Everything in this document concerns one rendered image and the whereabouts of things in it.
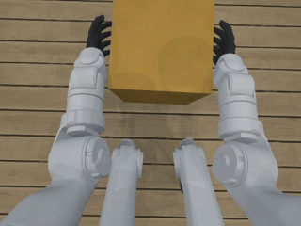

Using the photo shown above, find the left robot upper arm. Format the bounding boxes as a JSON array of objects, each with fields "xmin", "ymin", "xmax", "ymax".
[{"xmin": 0, "ymin": 135, "xmax": 113, "ymax": 226}]

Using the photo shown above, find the robot left shin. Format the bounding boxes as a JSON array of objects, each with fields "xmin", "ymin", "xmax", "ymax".
[{"xmin": 111, "ymin": 139, "xmax": 136, "ymax": 161}]

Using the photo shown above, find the left robot hand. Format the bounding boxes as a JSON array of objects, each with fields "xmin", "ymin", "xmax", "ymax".
[{"xmin": 86, "ymin": 15, "xmax": 112, "ymax": 57}]

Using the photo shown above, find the left robot forearm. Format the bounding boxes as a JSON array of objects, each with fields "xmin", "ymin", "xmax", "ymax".
[{"xmin": 48, "ymin": 47, "xmax": 107, "ymax": 172}]

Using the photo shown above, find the right robot forearm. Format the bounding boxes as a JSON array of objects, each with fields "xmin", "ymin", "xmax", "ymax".
[{"xmin": 213, "ymin": 53, "xmax": 273, "ymax": 154}]

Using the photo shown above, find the right robot upper arm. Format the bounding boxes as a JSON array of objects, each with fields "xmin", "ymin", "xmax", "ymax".
[{"xmin": 211, "ymin": 141, "xmax": 301, "ymax": 226}]

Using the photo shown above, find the carton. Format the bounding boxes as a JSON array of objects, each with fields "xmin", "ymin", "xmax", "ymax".
[{"xmin": 107, "ymin": 0, "xmax": 214, "ymax": 105}]

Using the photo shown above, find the left robot thigh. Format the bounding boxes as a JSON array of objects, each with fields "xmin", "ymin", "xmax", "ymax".
[{"xmin": 98, "ymin": 145, "xmax": 144, "ymax": 226}]

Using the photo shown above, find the right robot hand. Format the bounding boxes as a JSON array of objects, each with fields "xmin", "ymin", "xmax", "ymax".
[{"xmin": 213, "ymin": 20, "xmax": 236, "ymax": 66}]

